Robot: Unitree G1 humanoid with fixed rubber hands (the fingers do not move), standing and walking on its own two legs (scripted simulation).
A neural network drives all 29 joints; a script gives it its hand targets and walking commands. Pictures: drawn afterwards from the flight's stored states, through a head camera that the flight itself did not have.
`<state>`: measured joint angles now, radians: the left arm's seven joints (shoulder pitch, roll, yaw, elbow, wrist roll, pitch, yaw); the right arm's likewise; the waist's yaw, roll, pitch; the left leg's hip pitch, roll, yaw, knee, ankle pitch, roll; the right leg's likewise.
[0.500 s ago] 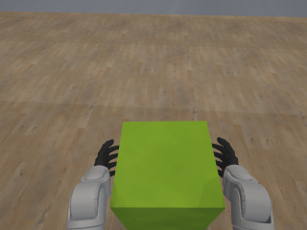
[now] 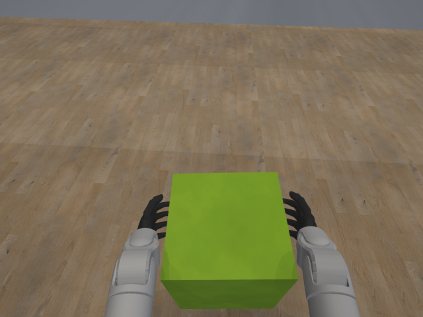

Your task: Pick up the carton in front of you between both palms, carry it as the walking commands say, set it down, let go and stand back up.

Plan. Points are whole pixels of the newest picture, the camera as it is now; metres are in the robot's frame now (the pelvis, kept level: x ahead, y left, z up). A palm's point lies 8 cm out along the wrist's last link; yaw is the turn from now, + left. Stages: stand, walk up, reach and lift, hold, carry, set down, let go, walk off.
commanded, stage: carry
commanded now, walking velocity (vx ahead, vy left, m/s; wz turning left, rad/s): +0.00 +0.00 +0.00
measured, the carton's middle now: (225, 244) +0.29 +0.01 -0.05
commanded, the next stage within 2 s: hold in 1.30 s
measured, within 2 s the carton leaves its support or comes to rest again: neither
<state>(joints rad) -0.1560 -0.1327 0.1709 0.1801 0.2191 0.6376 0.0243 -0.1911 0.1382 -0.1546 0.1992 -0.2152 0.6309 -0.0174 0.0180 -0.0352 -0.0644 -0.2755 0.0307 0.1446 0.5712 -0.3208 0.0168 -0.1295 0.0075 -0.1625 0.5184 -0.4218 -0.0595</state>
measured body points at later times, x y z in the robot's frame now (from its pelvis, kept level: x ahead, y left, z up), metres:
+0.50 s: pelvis -0.02 +0.01 +0.00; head -0.03 +0.01 +0.45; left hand +0.26 +0.16 +0.02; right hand +0.27 -0.14 +0.04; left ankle -0.01 +0.10 -0.73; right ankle -0.09 -0.06 -0.73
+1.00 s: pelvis -0.07 +0.02 +0.01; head -0.09 +0.03 +0.46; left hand +0.22 +0.18 +0.03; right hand +0.23 -0.12 +0.04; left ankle -0.01 +0.11 -0.73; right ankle -0.09 -0.06 -0.73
